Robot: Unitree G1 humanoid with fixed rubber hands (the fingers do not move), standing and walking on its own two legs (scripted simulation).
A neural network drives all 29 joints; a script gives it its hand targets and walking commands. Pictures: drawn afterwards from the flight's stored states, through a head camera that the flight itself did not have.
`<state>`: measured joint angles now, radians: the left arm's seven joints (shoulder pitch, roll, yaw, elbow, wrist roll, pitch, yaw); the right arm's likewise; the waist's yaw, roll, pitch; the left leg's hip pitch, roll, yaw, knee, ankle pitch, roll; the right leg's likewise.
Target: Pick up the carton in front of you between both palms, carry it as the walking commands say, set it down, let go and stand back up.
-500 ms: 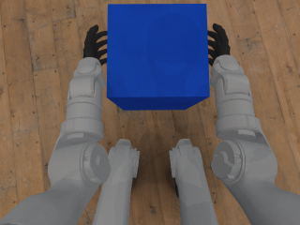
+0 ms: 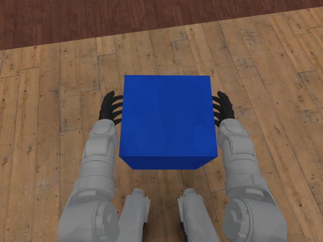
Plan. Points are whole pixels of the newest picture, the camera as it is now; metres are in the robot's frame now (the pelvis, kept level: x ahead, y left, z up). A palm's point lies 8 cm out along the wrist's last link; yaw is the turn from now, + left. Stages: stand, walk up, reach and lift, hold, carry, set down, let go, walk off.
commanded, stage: reach and lift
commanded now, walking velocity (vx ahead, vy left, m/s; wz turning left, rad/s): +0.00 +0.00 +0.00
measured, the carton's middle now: (165, 129) +0.42 +0.00 -0.11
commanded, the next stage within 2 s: hold in 1.76 s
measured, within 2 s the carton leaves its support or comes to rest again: neither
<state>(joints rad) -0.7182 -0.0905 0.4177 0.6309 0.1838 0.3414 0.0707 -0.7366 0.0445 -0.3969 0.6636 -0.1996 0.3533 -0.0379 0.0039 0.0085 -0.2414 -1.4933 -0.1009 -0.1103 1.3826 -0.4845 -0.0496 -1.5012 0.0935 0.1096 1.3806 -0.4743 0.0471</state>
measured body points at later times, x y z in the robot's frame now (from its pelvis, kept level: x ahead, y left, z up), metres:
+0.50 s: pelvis +0.05 +0.00 +0.13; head +0.10 +0.00 +0.58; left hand +0.38 +0.15 +0.11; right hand +0.38 -0.15 +0.11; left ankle +0.07 +0.13 -0.58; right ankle +0.07 -0.13 -0.58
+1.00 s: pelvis +0.05 +0.00 +0.16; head +0.02 +0.00 +0.61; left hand +0.36 +0.15 +0.18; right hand +0.35 -0.15 +0.18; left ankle +0.07 +0.13 -0.58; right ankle +0.07 -0.13 -0.58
